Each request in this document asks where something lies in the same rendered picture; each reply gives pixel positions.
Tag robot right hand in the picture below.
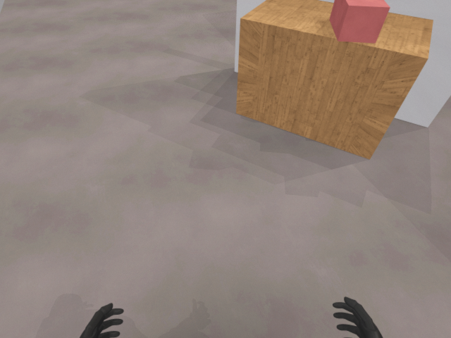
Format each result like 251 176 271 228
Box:
333 296 383 338

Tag pedestal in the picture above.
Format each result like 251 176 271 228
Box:
236 0 433 159

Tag carton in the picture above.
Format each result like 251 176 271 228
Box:
329 0 390 43

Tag robot left hand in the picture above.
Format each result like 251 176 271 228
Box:
80 303 124 338

